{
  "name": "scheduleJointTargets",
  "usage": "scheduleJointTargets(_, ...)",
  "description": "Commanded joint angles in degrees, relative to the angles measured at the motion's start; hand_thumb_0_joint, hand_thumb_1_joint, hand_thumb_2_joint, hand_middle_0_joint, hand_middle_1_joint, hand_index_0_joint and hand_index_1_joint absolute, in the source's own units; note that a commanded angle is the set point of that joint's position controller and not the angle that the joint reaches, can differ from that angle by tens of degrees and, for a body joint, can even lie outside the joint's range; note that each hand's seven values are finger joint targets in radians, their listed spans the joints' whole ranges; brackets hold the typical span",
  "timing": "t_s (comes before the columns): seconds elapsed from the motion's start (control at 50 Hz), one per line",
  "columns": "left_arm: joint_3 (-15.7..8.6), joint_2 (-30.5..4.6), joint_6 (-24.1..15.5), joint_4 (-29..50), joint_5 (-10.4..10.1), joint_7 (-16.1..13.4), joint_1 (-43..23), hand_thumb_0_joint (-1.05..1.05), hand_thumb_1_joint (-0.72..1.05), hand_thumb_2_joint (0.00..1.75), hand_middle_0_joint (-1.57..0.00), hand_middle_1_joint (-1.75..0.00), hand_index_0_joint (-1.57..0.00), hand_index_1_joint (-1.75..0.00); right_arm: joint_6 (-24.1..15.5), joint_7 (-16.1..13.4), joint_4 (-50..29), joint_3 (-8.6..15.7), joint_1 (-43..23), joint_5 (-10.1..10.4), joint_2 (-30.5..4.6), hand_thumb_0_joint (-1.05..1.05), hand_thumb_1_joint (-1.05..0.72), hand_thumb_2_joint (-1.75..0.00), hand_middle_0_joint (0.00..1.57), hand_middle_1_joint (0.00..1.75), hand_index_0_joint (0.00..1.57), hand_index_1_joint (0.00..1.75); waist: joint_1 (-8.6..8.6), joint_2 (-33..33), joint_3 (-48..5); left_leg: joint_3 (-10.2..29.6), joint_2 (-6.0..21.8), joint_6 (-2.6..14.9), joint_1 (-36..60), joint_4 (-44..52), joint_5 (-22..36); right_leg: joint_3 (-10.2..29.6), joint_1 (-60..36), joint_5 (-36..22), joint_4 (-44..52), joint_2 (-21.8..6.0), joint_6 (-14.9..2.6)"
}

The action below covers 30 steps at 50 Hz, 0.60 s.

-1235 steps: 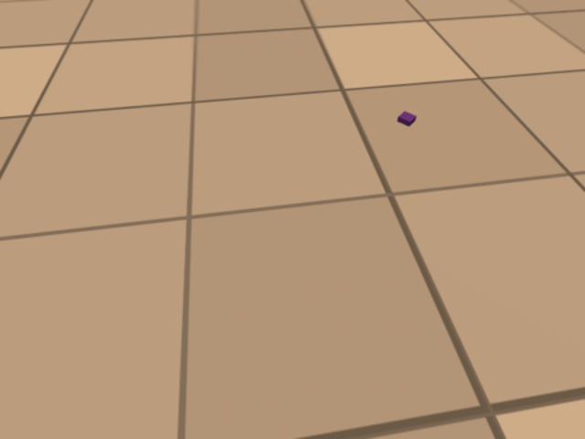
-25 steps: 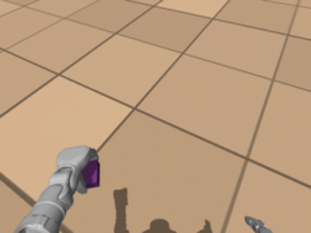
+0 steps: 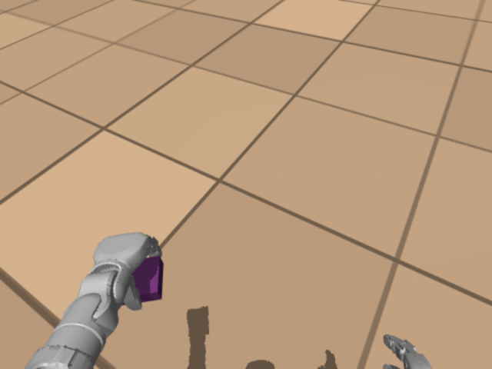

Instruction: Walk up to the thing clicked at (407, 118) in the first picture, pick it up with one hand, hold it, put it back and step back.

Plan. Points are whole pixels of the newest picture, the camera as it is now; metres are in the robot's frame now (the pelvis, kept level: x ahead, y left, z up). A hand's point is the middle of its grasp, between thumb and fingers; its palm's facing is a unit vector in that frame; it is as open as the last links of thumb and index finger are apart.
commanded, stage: hold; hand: left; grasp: from above
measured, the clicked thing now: (140, 280) +0.31 +0.22 -0.08
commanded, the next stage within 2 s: crouch in 0.94 s
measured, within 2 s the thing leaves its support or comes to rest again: neither
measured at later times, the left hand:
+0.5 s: hand (129, 280) +0.28 +0.22 -0.03, palm faces -0.43 -0.07 -0.90, open 10.0 cm
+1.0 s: hand (129, 277) +0.29 +0.22 -0.03, palm faces -0.43 -0.07 -0.90, open 10.0 cm
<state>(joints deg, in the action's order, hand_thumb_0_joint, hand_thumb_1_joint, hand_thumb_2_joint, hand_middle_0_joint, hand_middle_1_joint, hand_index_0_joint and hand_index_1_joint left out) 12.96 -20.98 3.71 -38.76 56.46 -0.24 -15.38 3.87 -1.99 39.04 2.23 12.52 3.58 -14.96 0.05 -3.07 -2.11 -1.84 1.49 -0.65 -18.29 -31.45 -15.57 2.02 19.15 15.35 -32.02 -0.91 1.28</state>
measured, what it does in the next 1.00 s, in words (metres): stands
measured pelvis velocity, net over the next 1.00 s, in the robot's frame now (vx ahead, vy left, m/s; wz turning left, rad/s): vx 0.00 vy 0.00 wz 0.00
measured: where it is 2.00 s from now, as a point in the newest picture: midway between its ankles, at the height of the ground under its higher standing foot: outside the picture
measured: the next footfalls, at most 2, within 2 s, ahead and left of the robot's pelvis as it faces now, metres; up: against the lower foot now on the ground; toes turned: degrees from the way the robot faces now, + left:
none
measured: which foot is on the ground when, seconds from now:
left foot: down 0.00-1.00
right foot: down 0.00-1.00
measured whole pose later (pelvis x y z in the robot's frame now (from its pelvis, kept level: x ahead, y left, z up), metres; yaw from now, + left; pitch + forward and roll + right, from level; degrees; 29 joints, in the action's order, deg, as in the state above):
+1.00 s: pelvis +0.00 +0.00 +0.01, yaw +0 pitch +1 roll +0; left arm 13.3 -21.4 3.5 -35.1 56.1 1.5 -13.8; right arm 4.7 -2.9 38.5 1.6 11.3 4.1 -14.8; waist 0.8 -3.2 -0.3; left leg -2.2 1.3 -0.5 -14.0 -26.7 -13.2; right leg 2.3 15.1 13.1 -27.6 -1.1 1.3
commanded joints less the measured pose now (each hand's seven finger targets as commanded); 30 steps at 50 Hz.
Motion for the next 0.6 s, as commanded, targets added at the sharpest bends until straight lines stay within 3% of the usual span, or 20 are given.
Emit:
scheduleJointTargets(0.0, -5.6, -11.4, -0.4, 10.3, 0.4, -1.6, -17.7, 0.00, 0.79, 0.54, -1.30, -0.20, -1.23, -0.27, -2.5, -0.3, -8.1, 2.4, -4.2, -0.1, -7.4, 0.00, -0.90, -0.90, 0.20, 0.30, 0.20, 0.30, -0.44, 3.5, -12.0, -0.6, -2.3, 1.52, 6.7, 4.5, 10.4, -1.4, -3.9, -9.3, 5.6, 2.3, -1.33)
scheduleJointTargets(0.14, -5.3, -11.8, -0.3, 12.5, 0.4, -0.5, -18.1, 0.00, 0.82, 0.53, -1.31, -0.21, -1.25, -0.27, -2.3, -0.7, -8.7, 2.0, -5.4, 0.3, -7.0, 0.00, -0.90, -0.90, 0.20, 0.30, 0.20, 0.30, 0.37, 2.3, -12.7, -0.8, -2.0, 1.43, 8.2, 5.7, 11.5, -1.5, -5.0, -10.0, 6.0, 2.4, -1.63)
scheduleJointTargets(0.32, -6.2, -12.5, -0.4, 14.8, -0.2, 0.4, -17.6, 0.00, 0.79, 0.51, -1.28, -0.20, -1.22, -0.26, -2.3, -0.9, -9.4, 1.6, -6.9, 0.2, -6.8, 0.00, -0.90, -0.90, 0.20, 0.30, 0.20, 0.30, 0.64, 3.4, -10.8, -0.9, -2.3, 1.74, 8.2, 7.0, 7.8, -1.2, -5.4, -6.2, 8.4, 2.0, -1.30)
scheduleJointTargets(0.38, -4.7, -10.9, -0.1, 14.4, -0.3, 0.8, -16.6, 0.00, 0.79, 0.52, -1.29, -0.20, -1.23, -0.27, -2.2, -0.9, -9.6, 1.3, -6.9, 0.4, -6.5, 0.00, -0.90, -0.90, 0.20, 0.30, 0.20, 0.30, 0.26, 2.6, -10.5, -0.9, -2.2, 1.59, 8.9, 7.3, 8.7, -1.3, -5.0, -7.1, 8.2, 2.2, -1.43)
scheduleJointTargets(0.42, -5.6, -11.8, -0.3, 13.3, -0.1, 0.7, -15.8, 0.00, 0.80, 0.50, -1.28, -0.20, -1.23, -0.26, -2.3, -1.0, -9.3, 1.3, -6.8, 0.4, -6.7, 0.00, -0.90, -0.90, 0.20, 0.30, 0.20, 0.30, 0.45, 4.9, -9.8, -0.8, -2.2, 1.79, 8.1, 7.4, 8.0, -1.4, -5.5, -6.4, 8.6, 2.2, -1.30)
scheduleJointTargets(0.46, -5.8, -12.1, -0.3, 14.4, -0.3, 0.9, -16.4, 0.00, 0.81, 0.52, -1.31, -0.20, -1.24, -0.26, -2.3, -1.0, -9.5, 1.3, -7.3, 0.4, -6.6, 0.00, -0.90, -0.90, 0.20, 0.30, 0.20, 0.30, 0.72, 3.0, -10.6, -0.9, -2.2, 1.54, 8.8, 7.6, 8.7, -1.2, -6.0, -6.9, 8.4, 2.1, -1.50)
scheduleJointTargets(0.5, -5.0, -11.4, -0.6, 15.4, -0.1, 0.8, -17.3, 0.00, 0.81, 0.54, -1.30, -0.21, -1.24, -0.28, -2.2, -1.0, -9.6, 1.4, -7.0, 0.4, -6.7, 0.00, -0.90, -0.90, 0.20, 0.30, 0.20, 0.30, 0.38, 2.5, -11.1, -0.8, -2.0, 1.45, 9.5, 7.8, 9.7, -1.4, -5.7, -8.0, 8.0, 2.3, -1.65)
scheduleJointTargets(0.58, -6.5, -13.2, -0.7, 15.3, 0.2, 0.0, -19.0, 0.00, 0.79, 0.53, -1.29, -0.19, -1.23, -0.26, -2.2, -1.1, -9.1, 1.4, -7.0, 0.3, -6.7, 0.00, -0.90, -0.90, 0.20, 0.30, 0.20, 0.30, 0.56, 2.8, -11.1, -0.9, -2.2, 1.49, 9.4, 7.6, 9.2, -1.4, -6.0, -7.3, 8.6, 2.2, -1.50)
